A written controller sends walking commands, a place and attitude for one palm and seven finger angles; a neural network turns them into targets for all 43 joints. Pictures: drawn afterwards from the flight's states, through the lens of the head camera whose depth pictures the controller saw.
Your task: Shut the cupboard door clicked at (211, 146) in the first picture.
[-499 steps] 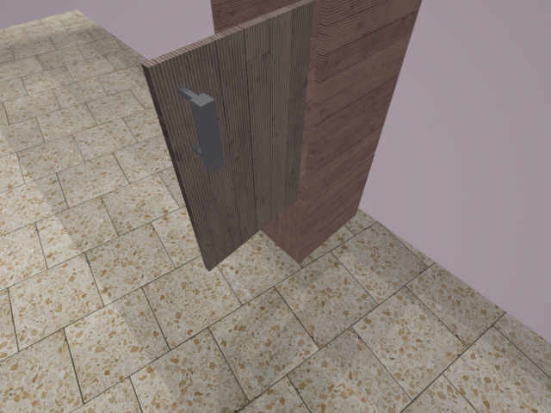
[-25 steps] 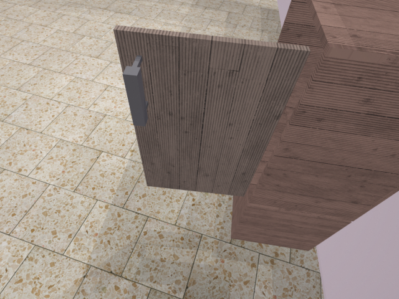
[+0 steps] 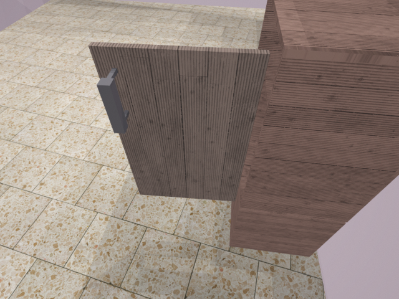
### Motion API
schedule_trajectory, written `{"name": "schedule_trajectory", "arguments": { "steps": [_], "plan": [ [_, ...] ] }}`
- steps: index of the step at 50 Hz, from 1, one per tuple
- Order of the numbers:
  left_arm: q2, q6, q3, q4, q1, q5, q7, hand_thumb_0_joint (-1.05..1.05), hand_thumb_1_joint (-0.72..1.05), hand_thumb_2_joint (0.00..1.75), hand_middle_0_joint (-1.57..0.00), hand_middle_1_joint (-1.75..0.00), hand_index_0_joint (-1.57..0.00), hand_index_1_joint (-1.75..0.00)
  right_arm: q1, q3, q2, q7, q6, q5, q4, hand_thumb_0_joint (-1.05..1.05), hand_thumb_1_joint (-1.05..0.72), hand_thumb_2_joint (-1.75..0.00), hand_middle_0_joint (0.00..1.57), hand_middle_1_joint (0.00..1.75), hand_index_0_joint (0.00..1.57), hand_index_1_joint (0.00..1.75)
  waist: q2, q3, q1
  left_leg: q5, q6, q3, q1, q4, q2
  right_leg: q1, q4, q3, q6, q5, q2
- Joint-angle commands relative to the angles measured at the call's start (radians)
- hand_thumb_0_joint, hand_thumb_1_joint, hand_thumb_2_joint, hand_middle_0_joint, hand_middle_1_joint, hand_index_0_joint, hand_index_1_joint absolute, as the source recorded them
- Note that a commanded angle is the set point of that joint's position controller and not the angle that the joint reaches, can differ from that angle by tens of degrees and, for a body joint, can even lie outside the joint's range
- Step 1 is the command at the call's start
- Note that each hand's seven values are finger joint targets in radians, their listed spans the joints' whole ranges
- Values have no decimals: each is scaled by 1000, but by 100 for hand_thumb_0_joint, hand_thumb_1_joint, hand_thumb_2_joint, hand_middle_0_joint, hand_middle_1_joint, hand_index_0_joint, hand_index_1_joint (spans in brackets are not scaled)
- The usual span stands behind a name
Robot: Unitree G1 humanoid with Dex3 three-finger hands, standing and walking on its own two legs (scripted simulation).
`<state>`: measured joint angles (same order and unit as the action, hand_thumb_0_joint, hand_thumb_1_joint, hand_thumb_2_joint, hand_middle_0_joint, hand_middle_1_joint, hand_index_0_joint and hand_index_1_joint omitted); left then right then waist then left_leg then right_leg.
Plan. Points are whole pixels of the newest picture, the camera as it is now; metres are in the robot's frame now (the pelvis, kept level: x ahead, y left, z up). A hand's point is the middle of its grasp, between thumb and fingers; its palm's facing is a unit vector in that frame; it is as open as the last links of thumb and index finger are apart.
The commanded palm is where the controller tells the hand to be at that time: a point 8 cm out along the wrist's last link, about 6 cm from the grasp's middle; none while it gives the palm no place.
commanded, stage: come to a stop and stand still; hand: left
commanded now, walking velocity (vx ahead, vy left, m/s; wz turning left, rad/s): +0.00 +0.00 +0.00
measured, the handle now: (117, 101) +0.50 +0.22 +0.13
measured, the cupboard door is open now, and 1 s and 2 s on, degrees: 93 93 93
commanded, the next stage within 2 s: look again from close up in 0.76 s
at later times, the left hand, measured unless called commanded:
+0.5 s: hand out of the picture +0.01 +0.17 -0.18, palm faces +0.04 -0.98 -0.17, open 7.3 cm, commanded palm none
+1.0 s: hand out of the picture +0.03 +0.21 -0.18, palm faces -0.01 -0.98 -0.22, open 7.4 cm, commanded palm none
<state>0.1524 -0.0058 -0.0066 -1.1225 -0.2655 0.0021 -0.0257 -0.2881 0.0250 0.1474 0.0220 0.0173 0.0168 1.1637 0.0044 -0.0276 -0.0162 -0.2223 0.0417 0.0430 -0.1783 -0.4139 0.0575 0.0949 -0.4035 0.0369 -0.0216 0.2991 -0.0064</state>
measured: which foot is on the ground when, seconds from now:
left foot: down 0.00-1.00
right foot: down 0.00-1.00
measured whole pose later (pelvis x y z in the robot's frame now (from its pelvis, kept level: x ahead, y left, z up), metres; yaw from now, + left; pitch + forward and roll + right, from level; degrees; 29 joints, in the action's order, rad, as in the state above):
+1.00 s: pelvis +0.02 +0.03 -0.01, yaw -1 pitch +1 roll -1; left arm 0.16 0.03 0.01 -1.07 -0.27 0.01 -0.05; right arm -0.26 0.01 0.18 0.02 -0.02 0.01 1.05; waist 0.02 -0.04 -0.02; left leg -0.33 -0.01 0.07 -0.24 -0.56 0.03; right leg 0.14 -0.50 0.01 0.02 0.37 0.03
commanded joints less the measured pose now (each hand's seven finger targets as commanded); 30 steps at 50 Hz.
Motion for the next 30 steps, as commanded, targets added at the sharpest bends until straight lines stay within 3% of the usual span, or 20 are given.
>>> {"name": "schedule_trajectory", "arguments": {
  "steps": [1, 5, 12, 15, 17, 30],
  "plan": [
    [101, 23, -21, 28, -51, 1, -8, 0, 90, 90, -20, -30, -20, -30, -55, 7, 78, 13, -21, -1, -27, 0, -90, -90, 20, 30, 20, 30, -37, -56, 9, 117, -25, -33, 22, 46, 46, 93, 121, -91, -17, -173, 119],
    [100, 27, -22, 22, -67, 1, -11, 0, 90, 90, -20, -30, -20, -30, -60, 6, 79, 16, -27, -2, -25, 0, -90, -90, 20, 30, 20, 30, -28, -22, 9, 186, -25, -31, 39, 34, 51, 60, 84, -83, -16, -303, 121],
    [89, 27, -21, 16, -82, 3, -13, 0, 90, 90, -20, -30, -20, -30, -59, 6, 74, 21, -27, -4, -26, 0, -90, -90, 20, 30, 20, 30, -28, -39, 10, 203, -26, -26, 40, 32, 51, 56, 77, -81, -13, -357, 121],
    [89, 29, -21, 15, -91, 4, -14, 0, 90, 90, -20, -30, -20, -30, -55, 8, 76, 23, -29, -4, -30, 0, -90, -90, 20, 30, 20, 30, -29, -16, 10, 233, -28, -25, 58, 24, 53, 45, 70, -81, -11, -393, 121],
    [90, 28, -22, 15, -88, 5, -14, 0, 90, 90, -20, -30, -20, -30, -48, 7, 75, 23, -29, -5, -31, 0, -90, -90, 20, 30, 20, 30, -19, -37, 11, 233, -27, -22, 49, 27, 52, 49, 71, -78, -10, -402, 121],
    [100, 25, -21, 18, -78, 6, -14, 0, 90, 90, -20, -30, -20, -30, -35, 7, 99, 26, -32, -4, -44, 0, -90, -90, 20, 30, 20, 30, -14, -18, 12, 299, -35, -33, 77, 32, 53, 28, 68, -64, -3, -394, 119]
  ]
}}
